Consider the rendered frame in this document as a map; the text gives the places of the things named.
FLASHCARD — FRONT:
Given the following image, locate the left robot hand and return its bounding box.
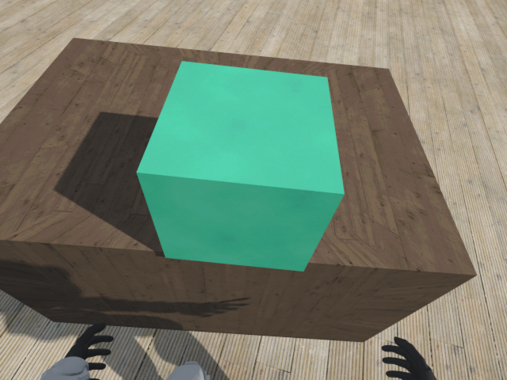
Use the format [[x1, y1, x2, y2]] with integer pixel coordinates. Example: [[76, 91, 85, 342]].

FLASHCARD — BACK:
[[64, 322, 114, 380]]

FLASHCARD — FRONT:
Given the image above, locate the robot left thigh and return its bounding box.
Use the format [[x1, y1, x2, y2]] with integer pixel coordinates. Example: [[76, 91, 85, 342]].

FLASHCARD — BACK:
[[166, 364, 211, 380]]

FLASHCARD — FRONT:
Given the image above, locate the right robot hand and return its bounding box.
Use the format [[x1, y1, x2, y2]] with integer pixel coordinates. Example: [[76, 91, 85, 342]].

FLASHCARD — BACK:
[[381, 336, 436, 380]]

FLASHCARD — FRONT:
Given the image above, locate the robot left forearm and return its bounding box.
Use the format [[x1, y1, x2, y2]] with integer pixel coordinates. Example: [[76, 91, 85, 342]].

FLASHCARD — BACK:
[[40, 356, 90, 380]]

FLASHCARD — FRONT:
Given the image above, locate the carton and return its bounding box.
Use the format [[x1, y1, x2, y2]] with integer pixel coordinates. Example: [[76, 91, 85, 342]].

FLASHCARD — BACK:
[[136, 61, 345, 272]]

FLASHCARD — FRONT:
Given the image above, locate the pedestal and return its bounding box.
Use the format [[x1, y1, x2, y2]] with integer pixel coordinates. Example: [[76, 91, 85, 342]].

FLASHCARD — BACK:
[[0, 38, 477, 342]]

